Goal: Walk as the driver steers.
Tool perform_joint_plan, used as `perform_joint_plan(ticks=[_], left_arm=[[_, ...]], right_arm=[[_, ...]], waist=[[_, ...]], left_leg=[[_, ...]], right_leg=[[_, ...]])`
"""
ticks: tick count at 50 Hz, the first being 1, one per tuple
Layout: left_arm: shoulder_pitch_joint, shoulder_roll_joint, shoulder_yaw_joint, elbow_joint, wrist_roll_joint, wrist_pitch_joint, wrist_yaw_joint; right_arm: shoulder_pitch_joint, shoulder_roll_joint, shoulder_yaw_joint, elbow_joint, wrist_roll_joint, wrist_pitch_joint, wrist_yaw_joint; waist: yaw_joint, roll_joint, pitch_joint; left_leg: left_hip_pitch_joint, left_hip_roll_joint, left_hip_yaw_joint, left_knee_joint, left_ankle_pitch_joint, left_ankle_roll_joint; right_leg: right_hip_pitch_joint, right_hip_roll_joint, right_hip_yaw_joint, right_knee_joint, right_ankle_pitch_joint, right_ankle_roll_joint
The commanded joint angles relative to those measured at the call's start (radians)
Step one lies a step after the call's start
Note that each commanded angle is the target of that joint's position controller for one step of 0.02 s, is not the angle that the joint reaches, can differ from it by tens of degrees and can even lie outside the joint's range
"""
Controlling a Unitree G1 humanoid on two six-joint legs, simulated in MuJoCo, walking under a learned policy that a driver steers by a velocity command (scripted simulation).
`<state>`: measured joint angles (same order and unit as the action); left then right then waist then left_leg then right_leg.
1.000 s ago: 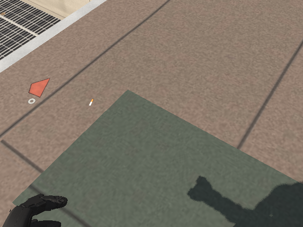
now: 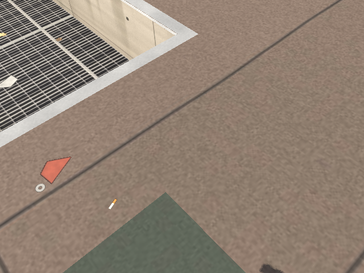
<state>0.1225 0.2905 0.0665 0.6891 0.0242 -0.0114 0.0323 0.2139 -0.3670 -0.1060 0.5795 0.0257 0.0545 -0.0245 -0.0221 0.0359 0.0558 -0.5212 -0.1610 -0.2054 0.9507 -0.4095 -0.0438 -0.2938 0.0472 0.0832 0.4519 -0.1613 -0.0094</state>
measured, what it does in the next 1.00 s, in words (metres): walks ahead: left foot, then right foot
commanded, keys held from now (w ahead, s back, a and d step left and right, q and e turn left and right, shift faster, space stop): q+shift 0.28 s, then w+q+shift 0.14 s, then w+shift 0.04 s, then w+e+shift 0.54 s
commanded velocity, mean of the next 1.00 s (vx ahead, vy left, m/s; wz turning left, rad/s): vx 0.50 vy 0.00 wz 0.29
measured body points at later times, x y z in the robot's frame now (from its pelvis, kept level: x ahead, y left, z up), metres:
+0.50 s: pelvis +0.04 +0.05 -0.01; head +0.04 +0.09 +0.44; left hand +0.01 +0.38 -0.12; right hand +0.28 -0.15 -0.08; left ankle -0.05 +0.10 -0.74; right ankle +0.05 -0.11 -0.68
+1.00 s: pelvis +0.35 +0.19 -0.03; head +0.36 +0.21 +0.42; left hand +0.32 +0.49 -0.16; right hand +0.52 -0.01 -0.14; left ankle +0.15 +0.27 -0.61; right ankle +0.38 +0.19 -0.74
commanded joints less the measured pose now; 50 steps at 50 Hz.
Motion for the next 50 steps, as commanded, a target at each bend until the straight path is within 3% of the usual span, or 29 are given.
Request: perform_joint_plan(ticks=[1, 4, 7, 14, 16, 19, 20, 21, 22, 23, 24, 25, 26, 27, 28, 30, 32, 36, 38, 39, 41, 42, 43, 44, 45, 46, 47, 49, 50], left_arm=[[-0.118, 0.087, 0.012, -0.108, -0.013, -0.004, 0.023], [-0.046, 0.104, 0.013, -0.092, 0.001, 0.009, 0.03], [0.009, 0.138, 0.026, -0.073, 0.004, 0.018, 0.025], [-0.02, 0.191, 0.057, -0.055, -0.012, 0.015, -0.01], [0.022, 0.219, 0.073, -0.037, -0.038, 0.001, -0.024], [-0.017, 0.229, 0.079, -0.033, -0.069, -0.02, -0.031], [-0.044, 0.211, 0.075, -0.03, -0.072, -0.019, -0.029], [-0.043, 0.156, 0.063, -0.028, -0.057, -0.019, -0.03], [-0.087, 0.075, 0.035, -0.051, -0.034, -0.023, -0.041], [-0.15, 0.04, 0.021, -0.146, -0.029, -0.058, -0.046], [-0.213, 0.125, 0.031, -0.159, -0.064, -0.092, -0.063], [-0.168, 0.154, 0.037, -0.14, -0.075, -0.109, -0.077], [-0.065, 0.121, 0.019, -0.052, 0.068, -0.069, -0.089], [0.001, 0.124, 0.022, -0.017, 0.075, -0.044, -0.101], [0.036, 0.131, 0.02, 0.013, 0.057, -0.022, -0.111], [0.011, 0.123, 0.016, 0.019, 0.013, 0.006, -0.117], [-0.06, 0.107, 0.009, 0.001, -0.013, 0.007, -0.113], [-0.115, 0.085, -0.009, -0.012, 0.001, -0.005, -0.123], [-0.138, 0.056, -0.03, -0.026, 0.006, -0.005, -0.129], [-0.129, 0.043, -0.039, -0.033, 0.0, -0.005, -0.126], [-0.047, 0.066, -0.038, -0.02, -0.01, 0.0, -0.111], [0.081, 0.098, -0.028, 0.011, -0.015, 0.0, -0.104], [0.281, 0.143, -0.007, 0.068, -0.02, -0.002, -0.096], [0.483, 0.193, 0.022, 0.124, -0.011, -0.008, -0.084], [0.506, 0.25, 0.046, 0.141, -0.011, -0.001, -0.063], [0.375, 0.296, 0.057, 0.115, -0.007, 0.011, -0.058], [0.342, 0.266, 0.06, 0.097, -0.02, 0.006, -0.059], [0.323, 0.176, 0.044, 0.118, -0.009, -0.007, -0.048], [0.287, 0.161, 0.036, 0.114, -0.007, -0.02, -0.041]], right_arm=[[0.114, -0.095, -0.029, -0.025, -0.005, 0.003, 0.003], [0.023, -0.069, -0.01, -0.075, 0.009, -0.001, 0.004], [-0.026, -0.053, 0.001, -0.107, 0.006, -0.004, 0.01], [-0.052, -0.023, 0.014, -0.12, -0.003, 0.009, 0.03], [-0.065, -0.03, 0.013, -0.122, 0.004, 0.018, 0.04], [0.004, -0.054, -0.002, -0.077, 0.015, 0.014, 0.061], [0.095, -0.05, -0.007, -0.02, 0.017, 0.008, 0.062], [0.248, -0.077, -0.026, 0.063, 0.023, 0.001, 0.051], [0.409, -0.145, -0.051, 0.11, 0.026, -0.012, 0.039], [0.33, -0.249, -0.051, 0.04, 0.005, -0.063, 0.046], [0.26, -0.142, -0.023, 0.018, -0.005, -0.1, 0.05], [0.221, -0.091, 0.001, 0.023, -0.01, -0.119, 0.046], [0.174, -0.097, 0.007, 0.04, -0.077, -0.089, 0.033], [0.132, -0.081, 0.018, 0.036, -0.073, -0.09, 0.029], [0.123, -0.061, 0.03, 0.044, -0.066, -0.099, 0.034], [0.186, -0.045, 0.038, 0.082, -0.055, -0.119, 0.047], [0.251, -0.053, 0.037, 0.112, -0.065, -0.129, 0.045], [0.243, -0.022, 0.054, 0.158, -0.064, -0.148, 0.029], [0.245, -0.011, 0.065, 0.192, -0.059, -0.155, 0.018], [0.232, -0.024, 0.066, 0.203, -0.06, -0.159, 0.012], [0.243, -0.075, 0.056, 0.228, -0.073, -0.152, -0.01], [0.218, -0.109, 0.045, 0.227, -0.085, -0.136, -0.02], [0.174, -0.141, 0.033, 0.216, -0.097, -0.119, -0.027], [0.122, -0.165, 0.025, 0.197, -0.088, -0.112, -0.022], [0.075, -0.051, 0.055, 0.181, -0.082, -0.129, 0.001], [0.073, 0.052, 0.082, 0.092, -0.063, -0.157, 0.03], [-0.011, -0.01, 0.085, 0.058, -0.072, -0.18, 0.031], [-0.013, -0.026, 0.092, 0.057, -0.073, -0.198, 0.034], [-0.018, -0.017, 0.098, 0.055, -0.092, -0.183, 0.033]], waist=[[-0.022, -0.137, -0.069], [0.036, -0.149, -0.058], [0.075, -0.162, -0.082], [0.062, -0.174, -0.114], [0.073, -0.18, -0.14], [0.004, -0.175, -0.113], [-0.044, -0.138, -0.11], [-0.096, -0.031, -0.127], [-0.165, 0.219, -0.082], [-0.108, 0.322, -0.044], [-0.121, 0.155, -0.019], [-0.074, 0.146, 0.009], [-0.035, 0.069, -0.003], [0.001, 0.085, 0.011], [0.007, 0.105, 0.007], [-0.011, 0.068, 0.028], [-0.046, 0.04, 0.078], [-0.029, 0.041, 0.133], [-0.022, 0.025, 0.138], [-0.006, 0.038, 0.117], [0.045, 0.096, 0.013], [0.115, 0.12, -0.065], [0.207, 0.129, -0.163], [0.311, 0.089, -0.225], [0.279, -0.095, -0.191], [0.137, -0.318, -0.169], [0.158, -0.141, -0.14], [0.066, 0.046, -0.023], [0.025, 0.066, 0.013]], left_leg=[[-0.141, 0.111, 0.07, 0.326, 0.031, -0.051], [-0.207, 0.185, 0.152, 0.282, 0.082, -0.085], [-0.217, 0.239, 0.167, 0.191, 0.073, -0.107], [-0.014, 0.262, 0.249, -0.074, 0.068, -0.057], [0.053, 0.26, 0.274, -0.136, 0.03, -0.015], [0.218, 0.242, 0.319, -0.296, 0.002, 0.081], [0.35, 0.21, 0.363, -0.383, 0.04, 0.113], [0.549, 0.165, 0.354, -0.44, 0.007, 0.157], [0.762, 0.318, 0.037, -0.545, -0.128, 0.258], [0.789, 0.52, -0.564, -0.712, -0.362, 0.44], [0.75, 0.565, -0.511, -0.806, -0.345, 0.432], [0.723, 0.546, -0.405, -0.8, -0.264, 0.391], [0.625, 0.443, -0.196, -0.798, -0.143, 0.273], [0.556, 0.363, -0.072, -0.813, -0.005, 0.218], [0.515, 0.322, 0.017, -0.825, 0.112, 0.192], [0.521, 0.321, 0.102, -0.833, 0.259, 0.172], [0.539, 0.337, 0.176, -0.854, 0.293, 0.151], [0.554, 0.346, 0.302, -0.921, 0.441, 0.11], [0.58, 0.347, 0.371, -0.923, 0.7, 0.09], [0.582, 0.351, 0.405, -0.887, 0.976, 0.078], [0.699, 0.378, 0.425, -0.709, 1.529, 0.058], [0.733, 0.392, 0.429, -0.529, 1.673, 0.054], [0.702, 0.404, 0.421, -0.279, 1.713, 0.061], [0.521, 0.386, 0.409, 0.05, 1.549, 0.078], [0.232, 0.229, 0.396, 0.421, 0.646, 0.092], [-0.238, 0.034, 0.233, 0.701, -0.031, 0.046], [-0.325, 0.1, 0.078, 0.683, 0.049, 0.074], [-0.251, 0.194, 0.077, 0.486, 0.127, 0.08], [-0.203, 0.22, 0.083, 0.429, 0.11, 0.06]], right_leg=[[0.114, -0.265, 0.174, -0.154, 0.058, -0.165], [0.19, -0.26, 0.075, -0.167, 0.141, -0.198], [0.277, -0.305, 0.041, -0.168, 0.192, -0.228], [0.24, -0.36, -0.126, -0.149, 0.28, -0.214], [0.232, -0.394, -0.116, -0.201, -0.066, -0.191], [0.141, -0.416, -0.125, -0.231, -0.4, -0.134], [0.066, -0.383, -0.186, -0.168, -0.449, -0.101], [-0.056, -0.309, -0.27, 0.028, -0.464, -0.058], [-0.394, -0.203, -0.346, 0.523, -0.469, 0.007], [-0.801, -0.035, -0.157, 0.767, -0.492, 0.038], [-0.85, -0.109, -0.04, 0.808, -0.355, 0.005], [-0.841, -0.141, -0.037, 0.763, -0.225, -0.017], [-0.686, -0.179, -0.095, 0.699, -0.098, 0.005], [-0.567, -0.175, -0.124, 0.665, -0.027, 0.019], [-0.501, -0.167, -0.145, 0.681, 0.025, 0.028], [-0.515, -0.152, -0.131, 0.697, 0.059, 0.022], [-0.575, -0.087, -0.051, 0.647, 0.08, 0.006], [-0.562, -0.06, -0.123, 0.458, 0.169, -0.046], [-0.487, -0.052, -0.209, 0.355, 0.159, -0.089], [-0.396, -0.028, -0.254, 0.308, 0.148, -0.117], [-0.268, 0.049, -0.311, 0.297, 0.061, -0.165], [-0.164, 0.081, -0.307, 0.297, -0.003, -0.186], [0.011, 0.11, -0.285, 0.309, -0.093, -0.21], [0.268, 0.103, -0.19, 0.223, -0.16, -0.247], [0.412, -0.048, 0.061, 0.157, -0.332, -0.294], [0.557, -0.233, 0.681, -0.068, -0.494, -0.468], [0.534, -0.26, 0.791, -0.196, -0.461, -0.443], [0.309, -0.228, 0.625, -0.254, -0.342, -0.372], [0.199, -0.181, 0.529, -0.253, -0.26, -0.352]])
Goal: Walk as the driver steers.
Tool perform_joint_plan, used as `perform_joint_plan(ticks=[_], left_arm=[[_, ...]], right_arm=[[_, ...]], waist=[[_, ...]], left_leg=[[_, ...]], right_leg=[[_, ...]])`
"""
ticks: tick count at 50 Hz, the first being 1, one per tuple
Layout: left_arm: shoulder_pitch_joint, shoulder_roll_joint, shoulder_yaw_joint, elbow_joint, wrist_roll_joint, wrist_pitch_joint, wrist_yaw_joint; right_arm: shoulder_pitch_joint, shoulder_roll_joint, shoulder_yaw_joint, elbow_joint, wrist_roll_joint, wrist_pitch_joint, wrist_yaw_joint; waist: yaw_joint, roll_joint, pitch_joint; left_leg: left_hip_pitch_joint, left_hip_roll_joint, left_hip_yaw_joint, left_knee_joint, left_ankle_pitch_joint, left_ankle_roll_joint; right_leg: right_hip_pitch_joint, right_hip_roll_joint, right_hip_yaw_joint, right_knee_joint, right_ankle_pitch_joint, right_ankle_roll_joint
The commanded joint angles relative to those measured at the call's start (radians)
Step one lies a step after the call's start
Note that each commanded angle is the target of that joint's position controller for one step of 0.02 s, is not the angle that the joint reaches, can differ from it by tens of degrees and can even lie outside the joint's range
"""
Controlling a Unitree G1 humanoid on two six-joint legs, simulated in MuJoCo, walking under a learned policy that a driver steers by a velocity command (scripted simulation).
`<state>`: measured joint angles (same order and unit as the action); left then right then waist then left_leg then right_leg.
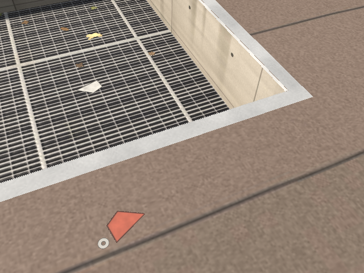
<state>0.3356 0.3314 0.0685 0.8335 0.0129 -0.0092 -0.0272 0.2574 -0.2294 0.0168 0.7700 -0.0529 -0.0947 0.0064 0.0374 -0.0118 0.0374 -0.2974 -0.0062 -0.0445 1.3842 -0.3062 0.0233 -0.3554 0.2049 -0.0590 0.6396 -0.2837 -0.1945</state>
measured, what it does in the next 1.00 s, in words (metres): walks ahead, turning right: left foot, then right foot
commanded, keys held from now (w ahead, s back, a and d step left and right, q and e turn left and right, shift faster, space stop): w+e+shift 0.38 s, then e+shift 0.58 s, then shift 0.04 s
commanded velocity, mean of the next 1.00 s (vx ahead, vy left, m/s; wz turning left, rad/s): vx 0.59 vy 0.00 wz -0.95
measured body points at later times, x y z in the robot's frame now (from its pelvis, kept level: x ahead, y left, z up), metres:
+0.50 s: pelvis +0.45 +0.02 +0.02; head +0.49 +0.00 +0.47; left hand +0.72 +0.22 -0.07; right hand +0.39 -0.28 -0.08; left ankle +0.49 +0.14 -0.71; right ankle +0.38 -0.04 -0.60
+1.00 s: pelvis +0.71 -0.08 +0.02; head +0.73 -0.13 +0.47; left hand +1.04 -0.03 -0.06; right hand +0.66 -0.43 -0.04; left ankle +0.92 -0.06 -0.67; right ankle +0.70 -0.18 -0.71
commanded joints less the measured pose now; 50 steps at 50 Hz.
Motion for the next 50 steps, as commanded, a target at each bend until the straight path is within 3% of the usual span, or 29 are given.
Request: perform_joint_plan(ticks=[1, 3, 6, 11, 13, 15, 16, 17, 18, 19, 20, 23, 25, 26, 27, 29, 31, 33, 34, 35, 36, 37, 38, 39, 40, 42, 45, 47, 50], left_arm=[[0.045, 0.104, 0.024, -0.036, 0.002, -0.034, 0.023], [0.039, 0.112, 0.021, -0.044, -0.011, -0.059, 0.019], [0.066, 0.126, 0.029, -0.045, -0.014, -0.071, 0.02], [0.132, 0.168, 0.049, -0.023, -0.027, -0.07, 0.021], [0.114, 0.199, 0.056, -0.025, -0.024, -0.071, 0.03], [0.001, 0.238, 0.062, -0.05, -0.003, -0.082, 0.022], [-0.012, 0.093, 0.027, -0.077, 0.005, -0.094, 0.023], [0.128, -0.026, -0.013, -0.147, -0.06, -0.089, 0.022], [0.047, 0.079, -0.009, -0.123, -0.025, -0.071, 0.034], [-0.044, 0.117, 0.002, -0.12, -0.003, -0.059, 0.025], [-0.09, 0.109, 0.005, -0.122, 0.004, -0.048, 0.016], [-0.129, 0.038, -0.004, -0.162, 0.014, -0.002, 0.0], [-0.184, 0.011, -0.014, -0.214, 0.015, 0.017, -0.005], [-0.139, 0.018, -0.005, -0.227, -0.103, 0.008, 0.001], [-0.174, 0.028, -0.013, -0.234, -0.1, -0.001, -0.004], [-0.184, 0.023, -0.012, -0.235, -0.047, -0.014, -0.027], [-0.133, 0.047, 0.004, -0.22, -0.036, -0.008, -0.043], [-0.024, 0.126, 0.044, -0.201, -0.038, 0.009, -0.04], [0.087, 0.182, 0.075, -0.178, -0.039, 0.017, -0.028], [0.117, 0.201, 0.09, -0.164, -0.052, 0.022, -0.008], [0.011, 0.251, 0.088, -0.212, -0.047, 0.022, 0.011], [-0.04, 0.279, 0.077, -0.289, 0.017, -0.006, -0.007], [-0.117, 0.245, 0.08, -0.331, -0.002, -0.008, -0.017], [-0.171, 0.206, 0.071, -0.331, -0.031, -0.014, -0.016], [-0.198, 0.168, 0.061, -0.328, -0.052, -0.018, -0.008], [-0.238, 0.156, 0.063, -0.331, -0.041, -0.008, 0.014], [-0.225, 0.163, 0.075, -0.315, -0.041, 0.021, 0.052], [-0.235, 0.167, 0.081, -0.32, -0.046, 0.052, 0.071], [-0.254, 0.127, 0.067, -0.328, -0.046, 0.07, 0.077]], right_arm=[[-0.041, -0.144, -0.019, -0.131, -0.029, -0.01, 0.003], [-0.086, -0.131, -0.008, -0.157, -0.036, 0.026, 0.008], [-0.289, -0.108, 0.01, -0.239, -0.01, 0.03, 0.025], [-0.365, -0.113, 0.009, -0.272, 0.014, 0.019, 0.024], [-0.249, -0.172, -0.017, -0.239, 0.016, 0.014, 0.006], [0.115, -0.278, -0.068, -0.147, 0.033, 0.006, -0.029], [0.321, -0.342, -0.096, -0.108, 0.002, 0.003, -0.052], [0.232, -0.412, -0.111, -0.122, -0.03, 0.008, -0.042], [0.112, -0.321, -0.115, -0.142, -0.011, 0.022, -0.033], [0.049, -0.22, -0.09, -0.145, -0.001, 0.025, -0.029], [0.041, -0.171, -0.077, -0.123, -0.008, 0.024, -0.025], [0.121, -0.113, -0.057, -0.036, 0.013, -0.001, -0.014], [0.095, -0.119, -0.058, -0.019, 0.037, -0.013, -0.004], [-0.137, -0.136, -0.081, -0.1, 0.086, -0.016, -0.034], [-0.207, -0.154, -0.082, -0.123, 0.088, -0.016, -0.051], [-0.194, -0.216, -0.103, -0.122, 0.08, -0.012, -0.07], [-0.141, -0.28, -0.128, -0.114, 0.09, -0.014, -0.072], [-0.148, -0.311, -0.145, -0.13, 0.119, -0.002, -0.062], [-0.159, -0.292, -0.143, -0.145, 0.125, 0.006, -0.054], [-0.12, -0.209, -0.123, -0.144, 0.108, 0.011, -0.039], [-0.062, -0.101, -0.092, -0.163, 0.046, 0.009, -0.022], [0.1, -0.181, -0.088, -0.203, 0.066, -0.001, -0.008], [0.004, -0.272, -0.103, -0.206, 0.075, -0.006, -0.006], [-0.075, -0.269, -0.108, -0.226, 0.077, -0.002, -0.014], [-0.095, -0.246, -0.107, -0.215, 0.058, 0.007, -0.028], [-0.116, -0.241, -0.111, -0.214, 0.046, 0.026, -0.034], [-0.145, -0.145, -0.089, -0.22, 0.04, 0.032, -0.034], [-0.154, -0.127, -0.085, -0.219, 0.046, 0.044, -0.028], [-0.172, -0.116, -0.084, -0.221, 0.05, 0.061, -0.02]], waist=[[-0.07, 0.103, 0.05], [-0.08, 0.078, 0.089], [-0.013, 0.032, 0.136], [0.062, -0.042, 0.022], [0.002, -0.045, -0.082], [-0.216, -0.046, -0.262], [-0.261, 0.104, -0.383], [-0.108, 0.462, -0.528], [-0.123, 0.275, -0.402], [-0.13, 0.147, -0.252], [-0.118, 0.047, -0.141], [-0.063, 0.084, -0.036], [-0.029, 0.119, -0.008], [0.029, 0.204, 0.039], [0.029, 0.201, 0.056], [0.022, 0.107, 0.012], [0.037, 0.098, -0.058], [0.1, 0.109, -0.12], [0.155, 0.077, -0.168], [0.142, -0.071, -0.136], [0.037, -0.367, -0.113], [-0.029, -0.317, -0.431], [0.004, -0.102, -0.42], [-0.025, -0.007, -0.26], [-0.052, 0.08, -0.206], [-0.075, 0.057, -0.152], [-0.065, 0.055, -0.195], [-0.062, 0.024, -0.246], [-0.055, -0.059, -0.22]], left_leg=[[-0.392, 0.088, -0.068, -0.057, -0.004, -0.028], [-0.355, 0.116, -0.014, -0.194, -0.01, -0.063], [-0.281, 0.106, 0.053, -0.512, 0.222, -0.097], [-0.147, 0.018, 0.067, -0.811, 0.421, -0.052], [0.049, -0.036, 0.05, -0.865, 0.323, -0.036], [0.437, 0.017, 0.003, -0.84, 0.162, -0.018], [0.661, 0.244, -0.214, -0.835, -0.193, 0.006], [0.814, 0.537, -0.82, -1.055, -0.366, 0.117], [0.682, 0.458, -0.804, -1.104, -0.542, 0.124], [0.536, 0.399, -0.595, -1.088, -0.43, 0.103], [0.408, 0.368, -0.437, -1.085, -0.133, 0.096], [0.283, 0.326, -0.129, -1.051, 0.604, 0.074], [0.241, 0.31, 0.002, -1.087, 0.751, 0.048], [0.182, 0.25, 0.076, -1.122, 0.661, 0.047], [0.108, 0.231, 0.137, -1.151, 0.645, 0.052], [0.047, 0.185, 0.239, -1.122, 0.656, 0.033], [0.109, 0.183, 0.261, -1.018, 0.859, 0.02], [0.143, 0.207, 0.252, -0.819, 1.021, 0.011], [0.086, 0.197, 0.241, -0.62, 0.933, -0.003], [-0.07, 0.116, 0.223, -0.356, 0.311, -0.044], [-0.28, -0.065, 0.207, 0.071, -0.403, -0.091], [-0.427, -0.119, -0.06, 0.248, -0.381, -0.104], [-0.413, -0.066, -0.126, 0.188, -0.294, -0.079], [-0.432, -0.042, -0.125, 0.076, -0.232, -0.073], [-0.398, -0.005, -0.128, -0.007, -0.206, -0.078], [-0.28, 0.004, -0.126, -0.154, -0.191, -0.097], [-0.193, -0.042, -0.081, -0.401, -0.099, -0.131], [-0.136, -0.072, -0.08, -0.496, 0.019, -0.143], [-0.077, -0.075, -0.079, -0.629, 0.091, -0.139]], right_leg=[[0.178, -0.295, 0.595, -0.452, -0.1, -0.156], [0.028, -0.236, 0.498, -0.49, -0.043, -0.151], [-0.074, -0.177, 0.43, -0.532, 0.145, -0.108], [0.179, -0.208, 0.434, -0.423, 0.636, -0.026], [0.255, -0.208, 0.444, -0.245, 0.887, 0.025], [0.156, -0.179, 0.429, 0.175, 0.843, 0.058], [-0.006, -0.122, 0.349, 0.524, 0.294, 0.054], [-0.278, -0.042, 0.228, 0.792, -0.234, 0.088], [-0.393, -0.144, 0.191, 0.83, -0.09, 0.069], [-0.404, -0.191, 0.169, 0.783, 0.003, 0.073], [-0.386, -0.22, 0.153, 0.753, 0.026, 0.087], [-0.381, -0.26, 0.125, 0.71, -0.063, 0.122], [-0.405, -0.258, 0.094, 0.635, -0.045, 0.134], [-0.387, -0.3, 0.125, 0.5, 0.041, 0.157], [-0.325, -0.294, 0.083, 0.369, 0.126, 0.178], [-0.094, -0.254, 0.006, 0.118, 0.347, 0.185], [0.059, -0.181, -0.052, 0.062, 0.378, 0.158], [0.196, -0.141, -0.056, 0.049, 0.311, 0.096], [0.348, -0.126, -0.035, 0.011, 0.334, 0.052], [0.477, -0.144, 0.045, -0.074, 0.412, 0.007], [0.537, -0.27, 0.318, -0.043, 0.949, -0.106], [0.706, -0.528, 0.849, -0.222, 0.696, -0.344], [0.627, -0.507, 0.871, -0.319, 0.358, -0.299], [0.482, -0.448, 0.796, -0.339, 0.246, -0.237], [0.376, -0.408, 0.736, -0.332, 0.261, -0.192], [0.191, -0.34, 0.599, -0.31, 0.499, -0.153], [0.113, -0.264, 0.5, -0.244, 0.748, -0.102], [0.093, -0.237, 0.497, -0.219, 0.683, -0.063], [0.038, -0.211, 0.501, -0.208, 0.443, -0.011]])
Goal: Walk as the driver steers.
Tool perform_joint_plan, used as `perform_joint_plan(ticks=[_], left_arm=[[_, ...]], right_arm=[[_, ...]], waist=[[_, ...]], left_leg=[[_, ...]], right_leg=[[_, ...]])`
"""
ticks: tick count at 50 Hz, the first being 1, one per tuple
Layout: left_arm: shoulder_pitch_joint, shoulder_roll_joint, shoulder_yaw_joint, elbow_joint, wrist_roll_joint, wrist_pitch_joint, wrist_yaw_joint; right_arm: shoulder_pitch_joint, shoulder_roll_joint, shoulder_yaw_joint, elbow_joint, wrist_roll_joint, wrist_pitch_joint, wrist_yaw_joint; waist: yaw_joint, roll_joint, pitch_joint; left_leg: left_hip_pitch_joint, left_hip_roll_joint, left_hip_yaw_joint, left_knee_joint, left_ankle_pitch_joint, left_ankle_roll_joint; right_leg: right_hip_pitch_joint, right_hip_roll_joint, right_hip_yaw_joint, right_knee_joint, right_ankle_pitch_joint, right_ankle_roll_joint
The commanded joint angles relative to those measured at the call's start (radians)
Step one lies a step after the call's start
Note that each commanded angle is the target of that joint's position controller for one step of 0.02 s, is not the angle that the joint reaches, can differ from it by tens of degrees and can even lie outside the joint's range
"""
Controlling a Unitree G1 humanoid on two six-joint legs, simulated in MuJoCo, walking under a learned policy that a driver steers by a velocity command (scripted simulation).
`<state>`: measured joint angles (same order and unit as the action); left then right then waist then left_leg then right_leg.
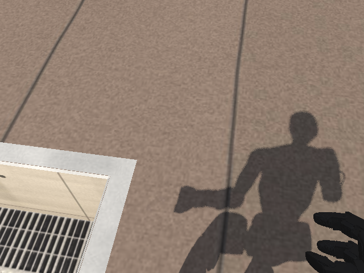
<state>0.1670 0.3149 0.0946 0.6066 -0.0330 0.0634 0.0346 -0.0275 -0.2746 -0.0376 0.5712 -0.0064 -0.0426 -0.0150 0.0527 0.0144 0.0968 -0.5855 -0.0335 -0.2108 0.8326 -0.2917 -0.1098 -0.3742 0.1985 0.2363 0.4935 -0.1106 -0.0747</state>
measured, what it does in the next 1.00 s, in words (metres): steps on the spot: left foot, then right foot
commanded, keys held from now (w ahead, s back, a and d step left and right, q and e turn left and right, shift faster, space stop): shift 1.00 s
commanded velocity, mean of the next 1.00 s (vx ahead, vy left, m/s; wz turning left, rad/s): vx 0.02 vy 0.00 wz -0.20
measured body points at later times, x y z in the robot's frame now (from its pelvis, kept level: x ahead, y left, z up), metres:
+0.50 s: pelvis +0.04 +0.05 +0.00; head +0.06 +0.03 +0.45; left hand +0.21 +0.28 -0.11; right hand +0.15 -0.22 -0.11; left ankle +0.13 +0.16 -0.73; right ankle +0.00 -0.08 -0.74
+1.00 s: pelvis +0.07 +0.02 +0.00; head +0.07 +0.01 +0.45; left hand +0.18 +0.24 -0.13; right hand +0.12 -0.25 -0.13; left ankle +0.13 +0.17 -0.73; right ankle +0.00 -0.08 -0.73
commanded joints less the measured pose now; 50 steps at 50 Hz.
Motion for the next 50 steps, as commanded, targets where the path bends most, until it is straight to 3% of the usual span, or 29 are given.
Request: perform_joint_plan(ticks=[1, 4, 5, 6, 7, 8, 9, 10, 11, 14, 17, 20, 22, 23, 24, 25, 26, 27, 28, 31, 38, 50], left_arm=[[-0.074, 0.127, 0.034, -0.097, 0.002, -0.002, 0.012], [-0.072, 0.064, 0.006, -0.098, 0.013, 0.0, 0.002], [-0.014, 0.021, -0.01, -0.09, 0.023, -0.003, -0.005], [0.081, 0.006, -0.02, -0.083, 0.036, -0.009, -0.005], [0.091, 0.099, 0.013, -0.096, 0.03, -0.022, -0.011], [0.08, 0.18, 0.035, -0.057, 0.022, -0.022, -0.006], [0.049, 0.187, 0.039, -0.037, 0.018, -0.009, -0.002], [0.043, 0.148, 0.028, -0.028, 0.022, 0.005, 0.004], [0.046, 0.115, 0.016, -0.033, 0.023, 0.009, 0.001], [0.014, 0.058, -0.011, -0.046, 0.016, -0.001, -0.005], [-0.003, 0.041, -0.024, -0.034, 0.023, -0.006, -0.005], [0.011, 0.047, -0.026, -0.007, 0.018, -0.013, -0.014], [0.088, 0.037, -0.026, 0.042, 0.019, -0.018, -0.022], [0.089, 0.056, -0.026, 0.046, 0.033, -0.024, -0.024], [0.092, 0.104, -0.022, 0.035, 0.051, -0.028, -0.022], [0.047, 0.071, -0.031, 0.066, 0.064, -0.037, -0.028], [-0.028, 0.002, -0.053, 0.027, 0.069, -0.048, -0.032], [-0.014, -0.021, -0.059, 0.044, 0.073, -0.056, -0.032], [0.019, 0.011, -0.052, 0.057, 0.068, -0.062, -0.031], [0.065, 0.006, -0.059, 0.088, 0.048, -0.074, -0.028], [0.092, -0.017, -0.066, 0.139, 0.042, -0.083, -0.028], [0.131, -0.024, -0.062, 0.275, 0.034, -0.088, -0.034]], right_arm=[[0.103, -0.075, -0.031, -0.024, 0.005, 0.009, 0.003], [0.116, -0.071, -0.036, -0.014, 0.009, -0.006, 0.013], [0.097, -0.092, -0.039, -0.029, -0.001, -0.006, 0.01], [0.066, -0.151, -0.044, -0.073, -0.026, 0.002, 0.002], [0.091, -0.202, -0.063, -0.054, -0.061, 0.003, 0.006], [0.073, -0.15, -0.056, -0.069, -0.047, 0.002, 0.005], [0.058, -0.1, -0.04, -0.071, -0.027, 0.008, 0.004], [0.058, -0.076, -0.026, -0.077, -0.012, 0.013, 0.004], [0.051, -0.08, -0.021, -0.071, -0.004, 0.019, 0.002], [0.087, -0.061, -0.012, -0.056, -0.013, 0.03, -0.004], [0.131, -0.086, -0.028, -0.035, -0.007, 0.04, -0.004], [0.195, -0.106, -0.038, -0.004, 0.002, 0.059, -0.006], [0.211, -0.094, -0.035, 0.012, 0.023, 0.069, -0.011], [0.257, -0.089, -0.034, 0.029, 0.025, 0.063, -0.009], [0.265, -0.062, -0.026, 0.024, 0.003, 0.051, -0.002], [0.208, -0.001, -0.01, -0.011, -0.006, 0.039, 0.004], [0.163, -0.028, -0.013, -0.009, -0.018, 0.034, 0.004], [0.145, -0.017, -0.014, -0.001, -0.022, 0.032, 0.008], [0.15, -0.015, -0.014, 0.01, -0.021, 0.036, 0.005], [0.195, -0.025, -0.02, 0.032, -0.006, 0.045, 0.001], [0.236, -0.027, -0.027, 0.086, -0.006, 0.057, -0.02], [0.272, -0.033, -0.036, 0.182, 0.001, 0.08, -0.047]], waist=[[-0.057, -0.117, -0.272], [-0.068, -0.161, -0.239], [-0.043, -0.069, -0.229], [0.013, 0.15, -0.206], [0.028, 0.302, -0.17], [0.007, 0.171, -0.151], [-0.005, 0.079, -0.135], [-0.013, 0.045, -0.141], [-0.014, 0.044, -0.129], [-0.038, 0.102, -0.155], [-0.074, 0.175, -0.189], [-0.108, 0.222, -0.186], [-0.073, 0.202, -0.183], [-0.082, 0.151, -0.178], [-0.097, 0.005, -0.195], [-0.122, -0.217, -0.163], [-0.105, -0.176, -0.125], [-0.095, -0.148, -0.129], [-0.085, -0.123, -0.121], [-0.084, -0.093, -0.064], [-0.079, -0.026, -0.071], [-0.075, -0.018, -0.098]], left_leg=[[0.235, -0.044, 0.09, -0.118, 0.099, -0.002], [0.377, -0.006, 0.09, -0.365, 0.246, 0.055], [0.436, 0.112, -0.007, -0.444, 0.289, 0.115], [0.483, 0.323, -0.228, -0.457, 0.503, 0.23], [0.389, 0.439, -0.499, -0.545, 0.423, 0.386], [0.355, 0.394, -0.447, -0.526, 0.278, 0.384], [0.328, 0.323, -0.309, -0.493, 0.19, 0.33], [0.316, 0.272, -0.246, -0.486, 0.146, 0.294], [0.294, 0.252, -0.213, -0.49, 0.139, 0.291], [0.344, 0.181, -0.103, -0.502, 0.096, 0.272], [0.406, 0.181, -0.086, -0.498, 0.07, 0.278], [0.417, 0.207, -0.115, -0.484, 0.089, 0.3], [0.374, 0.193, -0.096, -0.455, 0.089, 0.262], [0.299, 0.173, -0.066, -0.431, 0.06, 0.213], [0.201, 0.12, 0.022, -0.319, 0.019, 0.154], [0.244, 0.039, 0.16, -0.329, -0.041, 0.1], [0.317, 0.059, 0.142, -0.337, 0.032, 0.077], [0.351, 0.053, 0.136, -0.35, 0.101, 0.075], [0.376, 0.049, 0.138, -0.341, 0.121, 0.077], [0.373, 0.058, 0.119, -0.36, 0.14, 0.093], [0.399, 0.066, 0.117, -0.372, 0.19, 0.08], [0.445, 0.076, 0.124, -0.373, 0.279, 0.082]], right_leg=[[0.055, -0.203, 0.215, -0.05, 0.213, -0.119], [0.034, -0.183, 0.251, 0.042, -0.015, -0.073], [-0.009, -0.131, 0.195, 0.168, -0.276, -0.029], [-0.13, 0.005, 0.049, 0.429, -0.576, 0.043], [-0.234, -0.009, 0.001, 0.647, -0.587, 0.098], [-0.228, -0.06, 0.016, 0.773, -0.496, 0.127], [-0.225, -0.071, 0.004, 0.826, -0.417, 0.143], [-0.215, -0.072, -0.01, 0.871, -0.385, 0.156], [-0.214, -0.07, -0.022, 0.905, -0.35, 0.165], [-0.182, -0.102, -0.09, 0.736, -0.309, 0.178], [-0.08, -0.175, -0.151, 0.449, -0.366, 0.177], [0.026, -0.184, -0.193, 0.198, -0.363, 0.152], [0.147, -0.171, -0.22, -0.055, -0.174, 0.104], [0.231, -0.2, -0.173, -0.09, -0.095, 0.068], [0.313, -0.325, -0.036, -0.098, -0.004, 0.016], [0.12, -0.386, 0.034, -0.113, -0.087, -0.059], [0.062, -0.355, 0.009, -0.135, -0.157, -0.054], [0.062, -0.315, -0.025, -0.125, -0.226, -0.016], [0.053, -0.289, -0.044, -0.124, -0.26, 0.006], [0.035, -0.269, -0.065, -0.118, -0.225, 0.024], [0.071, -0.249, -0.088, -0.107, -0.117, 0.022], [0.141, -0.23, -0.125, -0.112, 0.082, 0.034]])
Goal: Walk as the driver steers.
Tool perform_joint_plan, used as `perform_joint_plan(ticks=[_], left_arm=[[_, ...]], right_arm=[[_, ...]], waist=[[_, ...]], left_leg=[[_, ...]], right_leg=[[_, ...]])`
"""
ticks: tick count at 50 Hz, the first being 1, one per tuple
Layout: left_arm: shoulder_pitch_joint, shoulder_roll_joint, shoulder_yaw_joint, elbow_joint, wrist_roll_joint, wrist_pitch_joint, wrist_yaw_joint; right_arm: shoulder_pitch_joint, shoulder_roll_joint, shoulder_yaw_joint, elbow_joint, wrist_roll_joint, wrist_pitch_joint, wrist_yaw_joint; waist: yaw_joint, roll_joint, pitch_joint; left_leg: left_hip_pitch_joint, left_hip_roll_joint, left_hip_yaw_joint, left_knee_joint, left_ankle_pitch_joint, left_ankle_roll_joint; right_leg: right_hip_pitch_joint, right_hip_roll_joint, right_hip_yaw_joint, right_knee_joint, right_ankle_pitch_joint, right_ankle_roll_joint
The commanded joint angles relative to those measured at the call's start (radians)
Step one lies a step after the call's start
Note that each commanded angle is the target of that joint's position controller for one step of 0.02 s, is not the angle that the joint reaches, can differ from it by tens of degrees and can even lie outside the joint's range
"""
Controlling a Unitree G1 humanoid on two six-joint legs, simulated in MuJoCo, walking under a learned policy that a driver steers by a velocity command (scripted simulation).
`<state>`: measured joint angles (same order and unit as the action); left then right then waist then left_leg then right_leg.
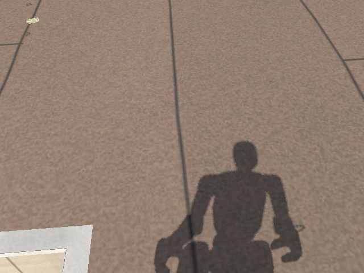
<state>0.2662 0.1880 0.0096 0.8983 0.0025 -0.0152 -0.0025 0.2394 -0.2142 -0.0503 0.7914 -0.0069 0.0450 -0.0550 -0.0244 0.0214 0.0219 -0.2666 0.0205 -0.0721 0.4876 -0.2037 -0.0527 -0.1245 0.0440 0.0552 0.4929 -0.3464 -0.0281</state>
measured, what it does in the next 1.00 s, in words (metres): walks ahead: left foot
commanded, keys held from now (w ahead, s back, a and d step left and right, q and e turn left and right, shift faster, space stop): shift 0.46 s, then w+shift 0.50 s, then shift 0.04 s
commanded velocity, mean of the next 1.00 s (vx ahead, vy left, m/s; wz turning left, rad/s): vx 0.32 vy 0.00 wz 0.00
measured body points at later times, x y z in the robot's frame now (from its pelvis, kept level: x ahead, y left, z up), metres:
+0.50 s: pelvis +0.01 +0.00 +0.00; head +0.01 -0.01 +0.45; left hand +0.00 +0.23 -0.15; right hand +0.05 -0.26 -0.15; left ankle +0.04 +0.15 -0.73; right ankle -0.05 -0.11 -0.74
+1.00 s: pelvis +0.20 +0.07 +0.00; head +0.20 +0.08 +0.45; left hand +0.37 +0.31 -0.11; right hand +0.14 -0.16 -0.14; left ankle +0.11 +0.16 -0.74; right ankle +0.29 -0.07 -0.64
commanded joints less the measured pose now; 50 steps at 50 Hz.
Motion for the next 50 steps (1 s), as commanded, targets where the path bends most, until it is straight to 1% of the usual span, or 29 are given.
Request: perform_joint_plan(ticks=[1, 12, 23, 24, 25, 26, 27, 28, 29, 30, 31, 32, 33, 34, 35, 36, 37, 38, 39, 40, 41, 42, 43, 44, 45, 46, 48, 49, 50], left_arm=[[0.036, 0.103, 0.024, -0.005, -0.001, -0.009, 0.004], [0.085, 0.102, 0.018, 0.094, 0.001, -0.004, 0.012], [0.134, 0.089, 0.006, 0.148, 0.003, -0.001, 0.017], [0.169, 0.094, 0.009, 0.16, 0.0, 0.003, 0.022], [0.181, 0.143, 0.026, 0.151, -0.011, 0.007, 0.029], [0.207, 0.203, 0.044, 0.136, -0.019, 0.005, 0.032], [0.193, 0.258, 0.061, 0.112, -0.024, -0.009, 0.036], [0.164, 0.234, 0.057, 0.092, -0.013, -0.027, 0.044], [0.15, 0.194, 0.049, 0.086, -0.009, -0.044, 0.045], [0.141, 0.171, 0.046, 0.078, -0.015, -0.053, 0.042], [0.126, 0.162, 0.044, 0.065, -0.024, -0.055, 0.037], [0.125, 0.173, 0.046, 0.055, -0.031, -0.054, 0.034], [0.119, 0.192, 0.049, 0.046, -0.035, -0.053, 0.031], [0.11, 0.209, 0.052, 0.037, -0.038, -0.052, 0.028], [0.094, 0.223, 0.067, 0.063, 0.034, -0.045, 0.018], [0.081, 0.207, 0.065, 0.053, 0.037, -0.049, 0.014], [0.041, 0.193, 0.058, 0.041, 0.039, -0.059, 0.01], [-0.052, 0.123, 0.042, -0.003, 0.043, -0.072, 0.007], [-0.092, 0.077, 0.035, -0.068, 0.019, -0.085, -0.009], [-0.074, 0.076, 0.034, -0.08, 0.017, -0.086, -0.024], [-0.076, 0.114, 0.037, -0.079, 0.029, -0.086, -0.043], [-0.05, 0.114, 0.04, -0.065, 0.038, -0.082, -0.053], [-0.03, 0.121, 0.044, -0.059, 0.049, -0.071, -0.056], [-0.03, 0.115, 0.042, -0.059, 0.058, -0.057, -0.061], [-0.046, 0.112, 0.04, -0.068, 0.054, -0.044, -0.065], [-0.077, 0.119, 0.042, -0.079, 0.044, -0.033, -0.06], [-0.166, 0.124, 0.043, -0.108, 0.04, -0.024, -0.056], [-0.213, 0.121, 0.042, -0.122, 0.042, -0.027, -0.055], [-0.255, 0.109, 0.037, -0.136, 0.045, -0.032, -0.053]], right_arm=[[0.007, -0.094, -0.024, -0.028, 0.002, -0.006, -0.009], [0.019, -0.092, -0.027, 0.084, 0.008, 0.001, -0.018], [0.029, -0.085, -0.021, 0.174, 0.011, 0.002, -0.02], [0.048, -0.074, -0.019, 0.19, 0.013, 0.004, -0.023], [0.038, -0.081, -0.024, 0.192, 0.025, 0.003, -0.023], [-0.039, -0.091, -0.025, 0.159, 0.027, -0.007, -0.016], [-0.157, -0.077, -0.012, 0.097, 0.038, -0.032, -0.005], [-0.204, -0.08, -0.01, 0.065, 0.05, -0.063, 0.009], [-0.176, -0.082, -0.012, 0.065, 0.051, -0.09, 0.023], [-0.152, -0.082, -0.012, 0.066, 0.048, -0.115, 0.037], [-0.143, -0.08, -0.011, 0.064, 0.05, -0.138, 0.05], [-0.148, -0.075, -0.011, 0.062, 0.048, -0.153, 0.059], [-0.138, -0.063, -0.009, 0.064, 0.048, -0.16, 0.066], [-0.109, -0.058, -0.009, 0.073, 0.05, -0.161, 0.071], [-0.018, -0.067, -0.02, 0.088, -0.049, -0.11, 0.099], [0.083, -0.086, -0.038, 0.12, -0.047, -0.086, 0.094], [0.273, -0.122, -0.058, 0.171, -0.036, -0.086, 0.079], [0.466, -0.212, -0.078, 0.193, -0.046, -0.096, 0.062], [0.446, -0.206, -0.059, 0.196, -0.044, -0.095, 0.063], [0.284, -0.187, -0.047, 0.161, -0.048, -0.094, 0.063], [0.177, -0.153, -0.038, 0.121, -0.041, -0.102, 0.069], [0.137, -0.133, -0.029, 0.114, -0.031, -0.113, 0.079], [0.116, -0.112, -0.017, 0.109, -0.031, -0.122, 0.082], [0.12, -0.095, -0.01, 0.119, -0.031, -0.132, 0.081], [0.149, -0.09, -0.007, 0.136, -0.031, -0.14, 0.08], [0.184, -0.097, -0.01, 0.148, -0.029, -0.148, 0.079], [0.239, -0.097, -0.008, 0.161, -0.025, -0.157, 0.078], [0.265, -0.086, -0.002, 0.169, -0.024, -0.16, 0.076], [0.278, -0.075, 0.004, 0.173, -0.025, -0.164, 0.074]], waist=[[0.003, -0.026, -0.021], [0.008, -0.029, 0.007], [0.01, -0.028, 0.026], [0.018, -0.045, -0.021], [0.038, -0.093, 0.002], [0.076, -0.162, 0.084], [0.112, -0.241, 0.188], [0.107, -0.221, 0.237], [0.083, -0.182, 0.24], [0.071, -0.153, 0.209], [0.065, -0.128, 0.175], [0.069, -0.127, 0.134], [0.061, -0.143, 0.107], [0.044, -0.154, 0.096], [-0.01, -0.166, 0.055], [-0.054, -0.101, 0.045], [-0.157, -0.001, -0.011], [-0.258, 0.226, -0.078], [-0.194, 0.294, -0.066], [-0.083, 0.17, 0.016], [-0.037, 0.034, 0.021], [0.003, -0.01, 0.017], [0.03, 0.009, 0.014], [0.038, 0.05, 0.034], [0.038, 0.069, 0.057], [0.032, 0.062, 0.087], [0.013, 0.014, 0.121], [0.002, -0.01, 0.142], [-0.003, -0.013, 0.154]], left_leg=[[0.128, 0.022, -0.013, -0.03, 0.193, 0.025], [0.137, 0.016, 0.001, -0.058, 0.188, 0.03], [0.131, 0.011, 0.011, -0.076, 0.173, 0.033], [0.135, -0.027, 0.06, -0.038, 0.01, 0.034], [0.056, -0.082, 0.126, 0.061, -0.226, 0.036], [-0.118, -0.092, 0.143, 0.182, -0.309, 0.038], [-0.27, -0.027, 0.1, 0.317, -0.245, 0.053], [-0.407, 0.027, 0.045, 0.411, -0.234, 0.067], [-0.503, 0.063, 0.02, 0.45, -0.205, 0.08], [-0.532, 0.088, 0.014, 0.424, -0.177, 0.091], [-0.491, 0.094, 0.03, 0.328, -0.153, 0.098], [-0.39, 0.073, 0.067, 0.237, -0.123, 0.098], [-0.262, 0.044, 0.107, 0.168, -0.1, 0.092], [-0.134, 0.017, 0.144, 0.122, -0.071, 0.083], [0.058, -0.052, 0.236, 0.052, -0.153, 0.089], [0.264, -0.084, 0.272, 0.058, -0.095, 0.085], [0.498, -0.058, 0.214, 0.038, -0.143, 0.096], [0.606, 0.202, -0.152, -0.13, -0.496, 0.121], [0.513, 0.34, -0.673, -0.363, -0.779, 0.171], [0.404, 0.392, -0.707, -0.363, -0.809, 0.218], [0.3, 0.369, -0.574, -0.325, -0.677, 0.215], [0.204, 0.317, -0.437, -0.332, -0.551, 0.208], [0.139, 0.278, -0.355, -0.365, -0.493, 0.203], [0.096, 0.237, -0.282, -0.393, -0.444, 0.203], [0.083, 0.22, -0.243, -0.412, -0.404, 0.214], [0.094, 0.204, -0.212, -0.426, -0.362, 0.218], [0.142, 0.192, -0.157, -0.446, -0.25, 0.23], [0.16, 0.18, -0.111, -0.448, -0.116, 0.232], [0.164, 0.163, -0.057, -0.436, 0.066, 0.231]], right_leg=[[-0.107, -0.074, 0.054, -0.114, 0.322, -0.012], [-0.097, -0.065, 0.037, -0.141, 0.318, -0.001], [-0.099, -0.059, 0.026, -0.158, 0.294, 0.004], [-0.072, -0.047, 0.023, -0.179, 0.078, -0.014], [-0.073, -0.077, 0.089, -0.223, -0.274, -0.065], [-0.079, -0.186, 0.251, -0.311, -0.541, -0.135], [-0.114, -0.335, 0.444, -0.409, -0.607, -0.217], [-0.074, -0.393, 0.515, -0.442, -0.508, -0.254], [0.002, -0.403, 0.498, -0.422, -0.404, -0.251], [0.062, -0.39, 0.448, -0.397, -0.311, -0.226], [0.089, -0.358, 0.37, -0.382, -0.23, -0.194], [0.073, -0.316, 0.295, -0.374, -0.172, -0.171], [0.01, -0.28, 0.234, -0.364, -0.146, -0.162], [-0.071, -0.262, 0.194, -0.349, -0.144, -0.165], [-0.171, -0.218, 0.145, -0.304, -0.264, -0.177], [-0.308, -0.194, 0.116, -0.213, -0.228, -0.173], [-0.452, -0.135, 0.05, 0.036, -0.094, -0.159], [-0.609, -0.039, -0.062, 0.475, -0.091, -0.111], [-0.785, 0.05, 0.049, 0.706, -0.139, -0.11], [-0.85, -0.045, 0.093, 0.842, -0.008, -0.117], [-0.807, -0.115, 0.061, 0.845, 0.101, -0.105], [-0.721, -0.155, 0.051, 0.801, 0.15, -0.084], [-0.66, -0.174, 0.039, 0.769, 0.159, -0.058], [-0.65, -0.182, 0.021, 0.767, 0.194, -0.039], [-0.67, -0.182, 0.006, 0.766, 0.228, -0.027], [-0.711, -0.178, -0.011, 0.759, 0.249, -0.021], [-0.792, -0.178, -0.034, 0.704, 0.292, -0.012], [-0.802, -0.172, -0.055, 0.648, 0.31, -0.009], [-0.781, -0.162, -0.082, 0.575, 0.332, -0.006]])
